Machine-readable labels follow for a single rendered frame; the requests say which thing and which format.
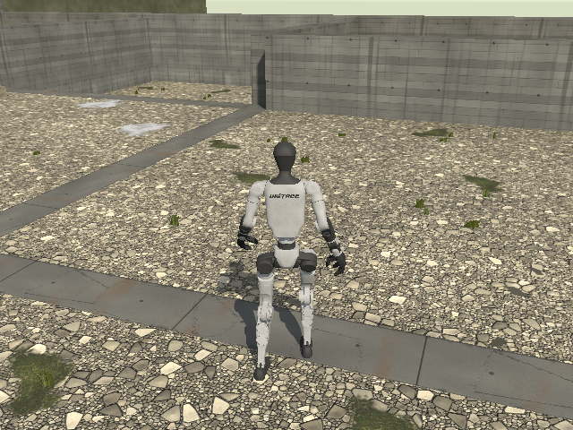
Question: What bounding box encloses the right robot forearm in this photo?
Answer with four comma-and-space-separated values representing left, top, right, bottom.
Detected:
321, 217, 343, 257

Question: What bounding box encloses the robot left upper arm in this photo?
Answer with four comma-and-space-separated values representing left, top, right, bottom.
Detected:
242, 180, 267, 228

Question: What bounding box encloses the robot left hand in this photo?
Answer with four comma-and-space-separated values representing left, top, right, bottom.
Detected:
237, 236, 258, 250

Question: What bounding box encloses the robot right upper arm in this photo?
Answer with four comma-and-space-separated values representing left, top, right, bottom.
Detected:
304, 180, 329, 231

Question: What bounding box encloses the robot right hand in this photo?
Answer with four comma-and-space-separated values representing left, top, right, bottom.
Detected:
326, 252, 346, 276

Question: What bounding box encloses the robot head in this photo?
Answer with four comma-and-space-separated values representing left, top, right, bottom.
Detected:
270, 142, 301, 185

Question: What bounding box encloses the left robot forearm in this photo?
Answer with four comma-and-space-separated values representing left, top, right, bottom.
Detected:
237, 214, 251, 241

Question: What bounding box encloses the left robot thigh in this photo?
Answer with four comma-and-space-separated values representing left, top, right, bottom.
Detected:
256, 252, 275, 322

